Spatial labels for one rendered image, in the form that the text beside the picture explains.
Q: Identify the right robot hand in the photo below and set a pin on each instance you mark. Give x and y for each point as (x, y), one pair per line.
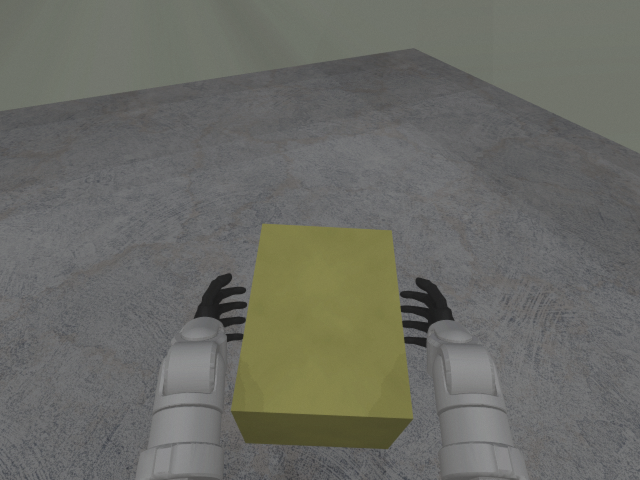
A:
(437, 309)

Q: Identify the left robot forearm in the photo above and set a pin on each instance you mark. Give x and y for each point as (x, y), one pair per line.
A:
(184, 441)

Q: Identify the carton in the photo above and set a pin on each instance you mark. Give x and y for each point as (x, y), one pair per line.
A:
(323, 359)

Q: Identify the right robot forearm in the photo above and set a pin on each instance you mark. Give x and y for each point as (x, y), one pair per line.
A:
(476, 437)

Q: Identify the left robot hand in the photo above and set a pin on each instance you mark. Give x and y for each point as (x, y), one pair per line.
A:
(210, 307)

